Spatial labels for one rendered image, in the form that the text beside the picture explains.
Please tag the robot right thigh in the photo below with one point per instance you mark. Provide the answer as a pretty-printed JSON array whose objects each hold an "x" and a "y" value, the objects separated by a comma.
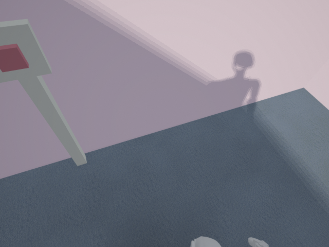
[{"x": 204, "y": 242}]

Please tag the panel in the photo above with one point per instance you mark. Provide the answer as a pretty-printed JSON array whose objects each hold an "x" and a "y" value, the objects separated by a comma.
[{"x": 21, "y": 33}]

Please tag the button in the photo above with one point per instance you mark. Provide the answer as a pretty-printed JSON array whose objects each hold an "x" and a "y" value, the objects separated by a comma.
[{"x": 11, "y": 58}]

